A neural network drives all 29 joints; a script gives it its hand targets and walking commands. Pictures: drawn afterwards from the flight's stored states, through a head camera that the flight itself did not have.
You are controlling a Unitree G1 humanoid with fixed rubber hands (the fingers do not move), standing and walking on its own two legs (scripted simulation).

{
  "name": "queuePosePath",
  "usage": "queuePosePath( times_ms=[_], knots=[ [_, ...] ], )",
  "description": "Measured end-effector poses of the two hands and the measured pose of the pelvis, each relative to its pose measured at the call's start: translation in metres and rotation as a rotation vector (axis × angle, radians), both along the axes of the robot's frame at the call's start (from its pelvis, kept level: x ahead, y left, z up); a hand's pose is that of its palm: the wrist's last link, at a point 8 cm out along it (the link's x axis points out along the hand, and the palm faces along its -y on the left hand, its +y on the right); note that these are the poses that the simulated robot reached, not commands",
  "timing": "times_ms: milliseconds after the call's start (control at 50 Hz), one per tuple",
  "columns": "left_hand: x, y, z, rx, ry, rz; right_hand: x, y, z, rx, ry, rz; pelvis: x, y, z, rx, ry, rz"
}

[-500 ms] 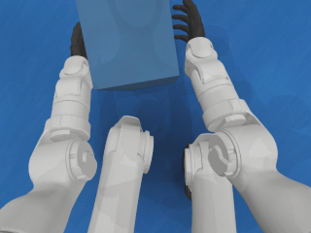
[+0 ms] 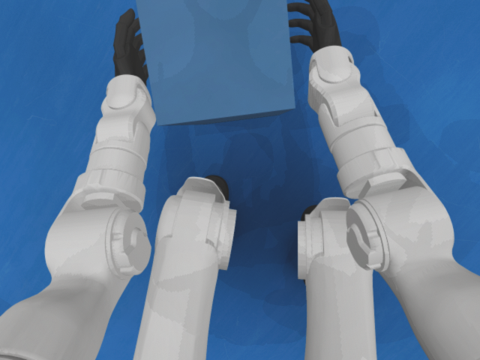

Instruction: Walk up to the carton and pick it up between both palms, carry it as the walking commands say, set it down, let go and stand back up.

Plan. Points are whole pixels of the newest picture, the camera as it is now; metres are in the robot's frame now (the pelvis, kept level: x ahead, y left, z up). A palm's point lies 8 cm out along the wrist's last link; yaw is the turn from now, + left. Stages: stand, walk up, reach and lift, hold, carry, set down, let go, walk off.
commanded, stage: set down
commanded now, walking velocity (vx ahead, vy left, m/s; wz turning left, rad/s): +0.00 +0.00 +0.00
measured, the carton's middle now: (228, 65) +0.49 +0.10 -0.25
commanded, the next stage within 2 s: let go in 1.58 s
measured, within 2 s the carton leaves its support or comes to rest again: neither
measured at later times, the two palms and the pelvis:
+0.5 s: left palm (93, 75) +0.44 +0.28 -0.17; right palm (344, 33) +0.53 -0.05 -0.16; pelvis -0.01 +0.00 +0.02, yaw +0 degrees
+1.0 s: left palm out of the picture +0.44 +0.28 +0.00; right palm out of the picture +0.54 -0.07 +0.01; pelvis +0.01 +0.01 +0.11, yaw +2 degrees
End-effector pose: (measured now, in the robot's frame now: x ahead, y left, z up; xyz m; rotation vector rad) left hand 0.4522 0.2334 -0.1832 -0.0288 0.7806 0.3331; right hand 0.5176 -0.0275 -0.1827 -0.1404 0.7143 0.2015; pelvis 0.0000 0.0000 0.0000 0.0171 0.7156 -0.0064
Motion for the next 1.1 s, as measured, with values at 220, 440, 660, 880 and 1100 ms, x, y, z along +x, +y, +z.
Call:
queuePosePath(
  times_ms=[220,440,660,880,1100],
  knots=[
    [-0.004,0.030,0.005,0.005,-0.030,0.070,0.000,-0.012,-0.002,-0.013,0.004,-0.006,-0.001,0.000,0.003,-0.002,-0.001,0.013],
    [-0.010,0.039,0.006,-0.005,-0.084,0.069,0.009,-0.024,0.011,-0.050,-0.047,-0.003,-0.004,0.001,0.008,-0.017,-0.061,0.024],
    [-0.016,0.057,0.079,-0.051,-0.175,0.093,0.018,-0.017,0.086,-0.107,-0.079,-0.011,-0.016,0.002,0.047,-0.057,-0.238,0.054],
    [-0.011,0.058,0.151,-0.037,-0.131,0.102,0.020,-0.010,0.148,-0.059,-0.046,-0.016,0.002,0.005,0.079,-0.055,-0.035,0.081],
    [-0.008,0.047,0.231,0.003,-0.140,0.065,0.019,-0.042,0.225,-0.066,-0.088,-0.049,0.022,0.007,0.137,-0.030,0.055,0.057]
  ],
)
